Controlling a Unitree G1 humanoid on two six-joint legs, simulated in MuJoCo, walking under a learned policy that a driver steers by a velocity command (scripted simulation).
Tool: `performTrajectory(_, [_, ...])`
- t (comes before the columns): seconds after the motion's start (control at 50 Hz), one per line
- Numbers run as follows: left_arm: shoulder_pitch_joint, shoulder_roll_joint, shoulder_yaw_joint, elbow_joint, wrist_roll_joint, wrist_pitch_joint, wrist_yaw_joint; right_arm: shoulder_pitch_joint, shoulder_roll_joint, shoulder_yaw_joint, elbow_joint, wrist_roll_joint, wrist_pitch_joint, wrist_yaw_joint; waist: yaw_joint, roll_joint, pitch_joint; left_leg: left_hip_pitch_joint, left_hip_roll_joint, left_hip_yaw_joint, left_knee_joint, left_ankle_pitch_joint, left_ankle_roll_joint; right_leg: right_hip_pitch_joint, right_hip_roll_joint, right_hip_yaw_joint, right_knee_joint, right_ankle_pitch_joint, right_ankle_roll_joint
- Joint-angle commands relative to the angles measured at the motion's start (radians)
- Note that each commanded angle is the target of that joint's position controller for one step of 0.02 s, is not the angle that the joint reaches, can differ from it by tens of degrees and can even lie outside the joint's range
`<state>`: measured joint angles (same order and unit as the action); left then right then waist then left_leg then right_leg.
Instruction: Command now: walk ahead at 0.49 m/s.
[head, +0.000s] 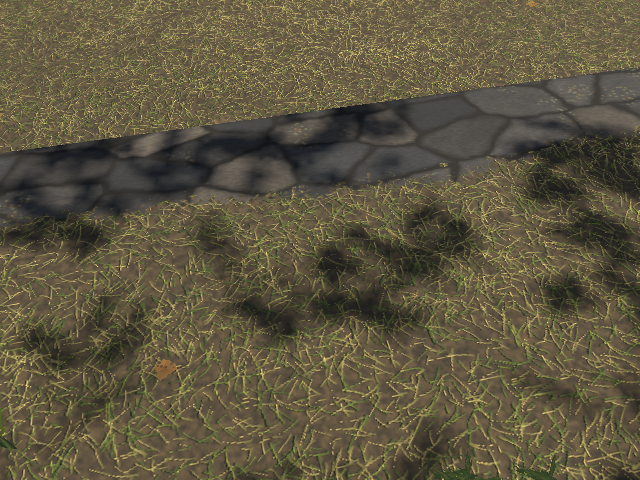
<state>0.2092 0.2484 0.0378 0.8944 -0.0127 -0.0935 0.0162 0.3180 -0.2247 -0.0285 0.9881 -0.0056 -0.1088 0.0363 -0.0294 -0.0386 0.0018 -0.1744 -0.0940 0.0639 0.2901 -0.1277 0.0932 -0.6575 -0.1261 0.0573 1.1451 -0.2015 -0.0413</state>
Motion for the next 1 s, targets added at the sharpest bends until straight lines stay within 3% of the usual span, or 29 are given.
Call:
performTrajectory(0.02, [0.034, 0.046, 0.014, -0.044, 0.013, 0.004, 0.007, -0.038, -0.129, -0.020, -0.053, 0.001, -0.018, -0.020, 0.046, 0.077, 0.055, -0.103, 0.279, -0.208, -0.205, 0.082, 0.170, -0.028, -0.043, 0.001, -0.137, 0.157, 0.027])
performTrajectory(0.12, [-0.161, 0.028, 0.005, -0.096, 0.000, -0.008, -0.010, 0.065, -0.163, -0.026, -0.029, 0.020, -0.002, -0.036, -0.025, 0.079, 0.058, 0.012, 0.269, -0.159, -0.185, 0.085, 0.122, 0.007, 0.011, -0.044, -0.471, 0.313, 0.037])
performTrajectory(0.18, [-0.242, 0.034, 0.001, -0.127, -0.008, -0.012, -0.028, 0.113, -0.167, -0.029, -0.007, 0.026, 0.011, -0.037, -0.052, 0.087, 0.080, 0.113, 0.307, -0.171, -0.144, 0.067, 0.118, -0.004, 0.026, -0.045, -0.560, 0.264, 0.030])
performTrajectory(0.22, [-0.261, 0.048, 0.003, -0.146, -0.010, -0.020, -0.042, 0.122, -0.172, -0.033, 0.001, 0.026, 0.021, -0.040, -0.045, 0.093, 0.083, 0.176, 0.339, -0.186, -0.100, 0.082, 0.107, 0.004, 0.036, -0.044, -0.604, 0.190, 0.005])
performTrajectory(0.26, [-0.200, 0.076, 0.015, -0.140, -0.009, -0.029, -0.049, 0.099, -0.187, -0.039, -0.002, 0.026, 0.032, -0.042, 0.001, 0.114, 0.050, 0.201, 0.350, -0.187, -0.023, 0.208, 0.087, 0.114, 0.066, -0.067, -0.644, 0.117, -0.024])
performTrajectory(0.28, [-0.099, 0.105, 0.032, -0.112, -0.007, -0.032, -0.047, 0.076, -0.184, -0.037, -0.009, 0.023, 0.037, -0.042, 0.059, 0.113, -0.007, 0.189, 0.315, -0.155, 0.097, 0.377, 0.067, 0.257, 0.100, -0.095, -0.667, 0.105, -0.047])
performTrajectory(0.3, [0.090, 0.165, 0.061, -0.057, -0.006, -0.034, -0.041, 0.066, -0.153, -0.024, -0.021, 0.012, 0.039, -0.041, 0.136, 0.087, -0.129, 0.096, 0.253, -0.103, 0.326, 0.433, 0.036, 0.518, 0.079, -0.067, -0.652, 0.127, -0.086])
performTrajectory(0.32, [0.261, 0.277, 0.088, -0.028, 0.015, -0.031, -0.035, 0.136, -0.066, 0.005, -0.049, 0.001, 0.025, -0.036, 0.150, -0.101, -0.304, -0.257, 0.131, -0.024, 0.729, 0.139, -0.031, 0.928, -0.177, 0.291, -0.658, 0.095, -0.215])
performTrajectory(0.34, [0.301, 0.253, 0.081, -0.012, 0.010, -0.024, -0.040, 0.181, -0.020, 0.021, -0.036, 0.017, -0.002, -0.029, 0.137, -0.266, -0.398, -0.509, 0.025, -0.110, 0.964, -0.411, -0.053, 1.082, -0.295, 0.668, -0.820, -0.031, -0.306])
performTrajectory(0.36, [0.238, 0.174, 0.056, -0.023, 0.006, -0.027, -0.041, 0.106, -0.139, -0.008, -0.049, 0.040, -0.021, -0.025, 0.137, -0.168, -0.284, -0.605, 0.093, -0.191, 1.061, -0.386, -0.029, 0.989, -0.261, 0.595, -0.842, -0.069, -0.256])
performTrajectory(0.38, [0.142, 0.134, 0.042, -0.047, 0.005, -0.025, -0.039, 0.020, -0.165, -0.015, -0.077, 0.051, -0.028, -0.025, 0.111, -0.106, -0.176, -0.616, 0.148, -0.163, 1.048, -0.294, -0.016, 0.846, -0.226, 0.436, -0.854, -0.003, -0.217])
performTrajectory(0.4, [0.062, 0.107, 0.032, -0.060, 0.009, -0.024, -0.044, -0.021, -0.153, -0.018, -0.084, 0.040, -0.025, -0.031, 0.078, -0.024, -0.105, -0.572, 0.190, -0.140, 0.986, -0.210, -0.021, 0.699, -0.182, 0.324, -0.891, 0.087, -0.198])
performTrajectory(0.42, [0.023, 0.079, 0.023, -0.064, 0.014, -0.026, -0.048, -0.026, -0.144, -0.025, -0.084, 0.026, -0.012, -0.037, 0.047, -0.021, -0.066, -0.519, 0.222, -0.141, 0.919, -0.158, -0.025, 0.606, -0.141, 0.246, -0.926, 0.135, -0.181])
performTrajectory(0.44, [0.014, 0.066, 0.020, -0.057, 0.018, -0.027, -0.052, -0.007, -0.120, -0.025, -0.080, 0.023, 0.003, -0.037, 0.023, -0.036, -0.050, -0.466, 0.234, -0.139, 0.885, -0.127, -0.030, 0.546, -0.115, 0.199, -0.958, 0.156, -0.174])
performTrajectory(0.48, [0.046, 0.080, 0.024, -0.031, 0.017, -0.032, -0.052, 0.014, -0.086, -0.024, -0.074, 0.021, 0.024, -0.040, 0.005, -0.031, -0.028, -0.448, 0.236, -0.123, 0.843, -0.093, -0.044, 0.500, -0.095, 0.134, -0.992, 0.240, -0.187])
performTrajectory(0.52, [0.081, 0.108, 0.032, -0.012, 0.018, -0.032, -0.042, -0.045, -0.091, -0.029, -0.097, 0.015, 0.031, -0.043, 0.008, -0.014, 0.000, -0.512, 0.241, -0.121, 0.763, -0.020, -0.060, 0.509, -0.095, 0.097, -1.011, 0.304, -0.195])
performTrajectory(0.64, [0.167, 0.126, 0.033, 0.027, 0.008, -0.015, -0.016, -0.267, -0.066, -0.024, -0.163, 0.014, 0.022, -0.032, 0.067, -0.019, 0.047, -0.529, 0.210, -0.085, 0.417, 0.229, -0.073, 0.554, -0.063, 0.010, -1.040, 0.270, -0.157])
performTrajectory(0.76, [0.245, 0.139, 0.042, 0.080, -0.003, 0.006, -0.007, -0.413, -0.073, -0.018, -0.221, 0.026, 0.008, -0.002, 0.099, -0.023, 0.097, -0.552, 0.183, -0.076, 0.262, 0.164, -0.043, 0.722, -0.129, 0.015, -0.981, 0.266, -0.147])
performTrajectory(0.82, [0.212, 0.160, 0.051, 0.080, -0.005, 0.019, -0.002, -0.353, -0.108, -0.031, -0.217, 0.027, -0.002, 0.009, 0.047, -0.048, 0.050, -0.407, 0.142, -0.043, 0.224, 0.061, -0.005, 0.758, -0.141, 0.007, -0.881, 0.473, -0.122])
performTrajectory(0.84, [0.188, 0.164, 0.052, 0.075, -0.004, 0.024, -0.001, -0.261, -0.134, -0.047, -0.191, 0.025, -0.003, 0.006, -0.007, -0.057, -0.008, -0.263, 0.104, -0.010, 0.211, 0.053, 0.014, 0.743, -0.116, -0.017, -0.775, 0.640, -0.105])
performTrajectory(0.86, [0.176, 0.141, 0.043, 0.067, 0.002, 0.028, -0.002, -0.085, -0.181, -0.073, -0.134, 0.024, -0.002, 0.000, -0.083, -0.039, -0.111, -0.021, 0.093, -0.007, 0.215, 0.074, 0.044, 0.663, -0.059, -0.056, -0.575, 0.690, -0.077])
performTrajectory(0.88, [0.190, 0.109, 0.026, 0.041, 0.021, 0.026, -0.002, 0.103, -0.264, -0.095, -0.098, 0.012, 0.001, -0.012, -0.132, 0.097, -0.266, 0.300, 0.297, -0.250, 0.228, 0.084, 0.111, 0.430, 0.013, -0.104, -0.235, 0.372, -0.039])
performTrajectory(0.9, [0.320, -0.034, -0.012, 0.049, 0.012, 0.002, -0.016, 0.141, -0.303, -0.099, -0.079, 0.007, 0.005, -0.004, -0.053, 0.359, -0.385, 0.593, 0.493, -0.731, 0.086, -0.118, 0.264, 0.047, 0.198, -0.042, 0.080, -0.335, 0.014])
performTrajectory(0.92, [0.250, 0.078, 0.012, 0.055, -0.013, -0.022, -0.020, 0.113, -0.209, -0.073, -0.088, 0.016, 0.002, -0.003, -0.086, 0.242, -0.333, 0.546, 0.464, -0.762, 0.020, -0.208, 0.219, -0.059, 0.146, 0.083, 0.194, -0.367, -0.009])
performTrajectory(0.94, [0.152, 0.129, 0.027, 0.021, -0.033, -0.035, -0.022, 0.022, -0.171, -0.062, -0.105, 0.019, -0.001, -0.006, -0.067, 0.194, -0.195, 0.408, 0.438, -0.609, 0.003, -0.159, 0.174, -0.113, 0.096, 0.056, 0.197, -0.275, -0.026])
performTrajectory(0.96, [0.101, 0.129, 0.028, 0.009, -0.029, -0.037, -0.013, -0.068, -0.150, -0.053, -0.125, 0.015, -0.002, -0.005, -0.031, 0.098, -0.121, 0.250, 0.405, -0.492, -0.024, -0.050, 0.151, -0.067, 0.039, 0.027, 0.151, -0.173, -0.025])
performTrajectory(0.98, [0.077, 0.120, 0.036, 0.006, -0.012, -0.030, -0.006, -0.114, -0.123, -0.046, -0.130, 0.006, -0.004, -0.002, -0.002, 0.075, -0.069, 0.127, 0.370, -0.410, -0.055, 0.028, 0.142, -0.022, 0.008, 0.019, 0.095, -0.116, -0.021])
performTrajectory(1.0, [0.101, 0.101, 0.039, 0.009, -0.007, -0.016, -0.005, -0.127, -0.101, -0.038, -0.124, -0.005, -0.007, 0.001, 0.031, 0.101, -0.061, 0.057, 0.341, -0.353, -0.085, 0.061, 0.132, 0.043, -0.018, 0.026, 0.059, -0.079, -0.021])
